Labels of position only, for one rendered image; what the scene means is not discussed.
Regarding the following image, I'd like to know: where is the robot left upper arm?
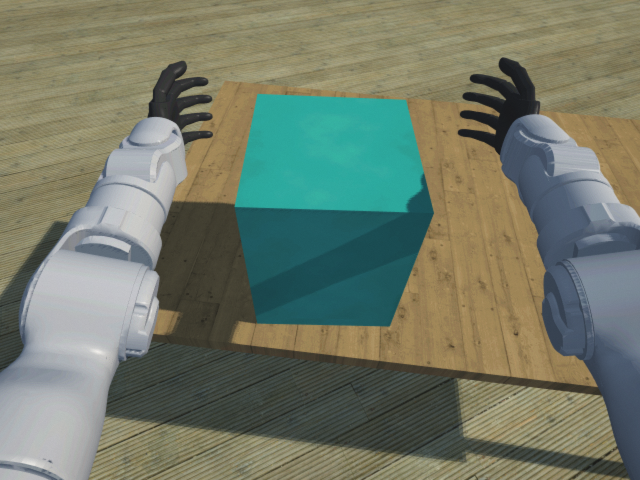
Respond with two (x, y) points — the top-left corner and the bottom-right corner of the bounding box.
(0, 249), (160, 480)

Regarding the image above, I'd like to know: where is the robot right upper arm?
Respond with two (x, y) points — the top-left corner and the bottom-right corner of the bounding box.
(542, 249), (640, 480)

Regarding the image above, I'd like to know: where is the left robot forearm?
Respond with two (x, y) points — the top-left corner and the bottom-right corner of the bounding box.
(19, 117), (188, 345)

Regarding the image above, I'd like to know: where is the table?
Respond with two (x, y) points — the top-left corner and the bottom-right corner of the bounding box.
(151, 81), (640, 396)

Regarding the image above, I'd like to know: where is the right robot forearm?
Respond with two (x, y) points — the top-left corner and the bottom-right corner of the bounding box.
(500, 114), (640, 271)

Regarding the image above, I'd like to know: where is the robot left hand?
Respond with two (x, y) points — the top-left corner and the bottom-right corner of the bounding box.
(147, 61), (213, 145)

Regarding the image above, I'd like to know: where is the carton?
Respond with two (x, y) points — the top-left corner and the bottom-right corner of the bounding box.
(235, 94), (434, 327)

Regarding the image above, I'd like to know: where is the robot right hand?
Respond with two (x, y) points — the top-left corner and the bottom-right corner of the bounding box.
(458, 57), (540, 155)

